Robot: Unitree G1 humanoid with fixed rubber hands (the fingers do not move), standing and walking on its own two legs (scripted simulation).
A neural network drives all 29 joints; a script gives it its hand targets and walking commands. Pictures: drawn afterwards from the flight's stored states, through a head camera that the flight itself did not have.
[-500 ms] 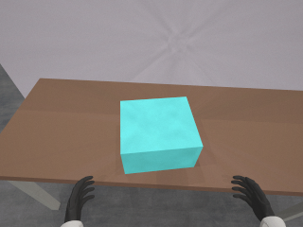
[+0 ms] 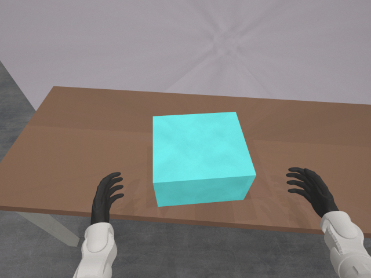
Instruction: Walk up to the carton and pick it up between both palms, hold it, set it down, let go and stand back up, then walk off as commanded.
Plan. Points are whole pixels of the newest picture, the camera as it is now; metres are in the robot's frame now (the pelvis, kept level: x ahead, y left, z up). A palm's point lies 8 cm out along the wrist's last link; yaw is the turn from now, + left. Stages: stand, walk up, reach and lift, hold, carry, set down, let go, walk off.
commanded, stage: reach and lift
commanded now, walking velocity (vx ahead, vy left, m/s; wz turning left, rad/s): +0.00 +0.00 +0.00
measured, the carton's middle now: (198, 157) +0.45 +0.02 -0.09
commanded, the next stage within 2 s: none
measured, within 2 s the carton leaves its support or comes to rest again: neither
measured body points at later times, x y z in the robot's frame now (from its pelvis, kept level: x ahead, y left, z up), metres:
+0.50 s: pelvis -0.01 +0.00 +0.00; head +0.03 +0.01 +0.45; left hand +0.30 +0.23 +0.02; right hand +0.38 -0.23 +0.04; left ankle -0.01 +0.16 -0.73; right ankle -0.02 -0.12 -0.73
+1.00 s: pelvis +0.00 -0.01 +0.01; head +0.06 -0.01 +0.45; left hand +0.35 +0.25 +0.06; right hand +0.46 -0.20 +0.08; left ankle -0.01 +0.16 -0.73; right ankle -0.02 -0.12 -0.73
